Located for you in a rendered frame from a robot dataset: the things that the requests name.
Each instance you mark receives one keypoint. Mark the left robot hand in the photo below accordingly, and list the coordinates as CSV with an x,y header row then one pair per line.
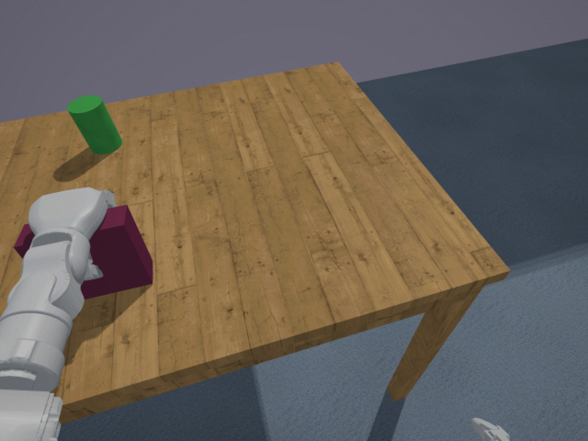
x,y
81,209

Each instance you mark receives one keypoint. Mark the sponge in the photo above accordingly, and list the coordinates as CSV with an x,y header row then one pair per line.
x,y
118,250

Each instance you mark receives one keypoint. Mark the left robot upper arm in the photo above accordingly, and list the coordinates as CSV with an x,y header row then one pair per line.
x,y
28,415

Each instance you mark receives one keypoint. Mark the left robot forearm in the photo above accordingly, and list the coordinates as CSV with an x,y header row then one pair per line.
x,y
40,310

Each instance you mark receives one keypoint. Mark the right robot hand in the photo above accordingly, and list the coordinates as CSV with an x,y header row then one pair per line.
x,y
488,431

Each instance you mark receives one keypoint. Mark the table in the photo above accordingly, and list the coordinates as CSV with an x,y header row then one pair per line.
x,y
281,212

